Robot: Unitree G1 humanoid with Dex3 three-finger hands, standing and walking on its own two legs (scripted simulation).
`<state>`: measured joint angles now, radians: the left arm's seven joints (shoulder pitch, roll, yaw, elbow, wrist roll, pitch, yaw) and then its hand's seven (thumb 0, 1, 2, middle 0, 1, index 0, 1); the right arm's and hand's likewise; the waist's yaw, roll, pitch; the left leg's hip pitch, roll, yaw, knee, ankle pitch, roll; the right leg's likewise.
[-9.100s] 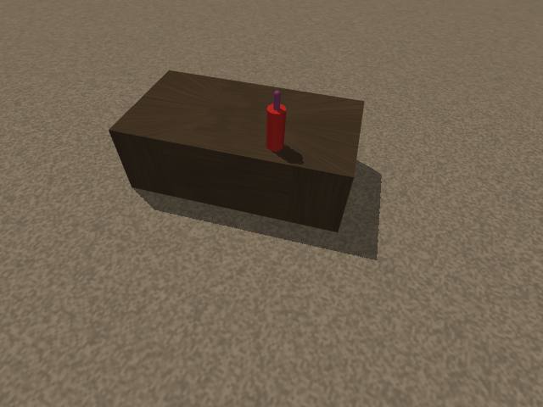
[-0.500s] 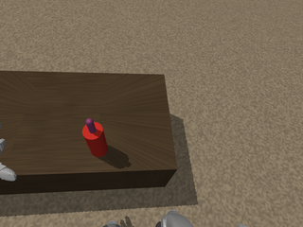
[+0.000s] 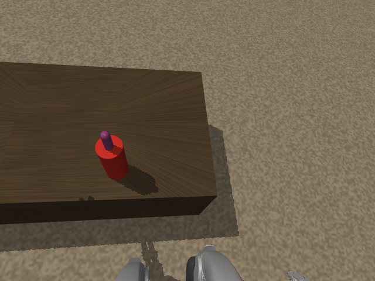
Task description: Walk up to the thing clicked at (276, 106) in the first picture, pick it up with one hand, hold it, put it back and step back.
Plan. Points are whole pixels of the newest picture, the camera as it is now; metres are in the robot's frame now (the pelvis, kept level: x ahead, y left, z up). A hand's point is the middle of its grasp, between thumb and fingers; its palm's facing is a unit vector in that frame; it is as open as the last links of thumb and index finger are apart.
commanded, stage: go down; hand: left
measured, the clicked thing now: (111, 154) +0.48 +0.18 -0.21
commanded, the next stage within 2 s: none
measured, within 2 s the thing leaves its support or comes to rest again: neither
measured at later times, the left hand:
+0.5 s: hand out of the picture +0.40 +0.37 +0.02, palm faces +0.17 -0.98 -0.06, open 17.6 cm
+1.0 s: hand out of the picture +0.41 +0.38 +0.01, palm faces +0.17 -0.98 -0.05, open 17.4 cm
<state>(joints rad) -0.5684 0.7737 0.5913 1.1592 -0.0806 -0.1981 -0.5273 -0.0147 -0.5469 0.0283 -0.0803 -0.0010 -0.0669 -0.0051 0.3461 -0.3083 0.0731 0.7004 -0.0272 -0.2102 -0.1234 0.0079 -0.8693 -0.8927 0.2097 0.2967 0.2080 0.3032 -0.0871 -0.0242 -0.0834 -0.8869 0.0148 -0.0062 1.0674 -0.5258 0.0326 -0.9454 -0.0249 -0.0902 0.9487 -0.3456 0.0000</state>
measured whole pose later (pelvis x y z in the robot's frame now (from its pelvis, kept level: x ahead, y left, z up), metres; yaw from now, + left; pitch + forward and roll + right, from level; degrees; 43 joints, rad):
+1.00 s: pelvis -0.01 +0.01 -0.02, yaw +0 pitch +23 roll -4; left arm -0.69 0.88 0.64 1.23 -0.09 -0.25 -0.58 -0.01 -0.51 0.08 -0.07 -0.02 -0.04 -0.04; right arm 0.34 -0.31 0.11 0.69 -0.04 -0.18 -0.12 0.01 -0.88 -0.90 0.21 0.30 0.21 0.30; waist -0.13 -0.03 -0.09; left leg -1.02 0.02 -0.02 1.16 -0.55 0.04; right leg -1.07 -0.03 -0.10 1.02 -0.36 0.00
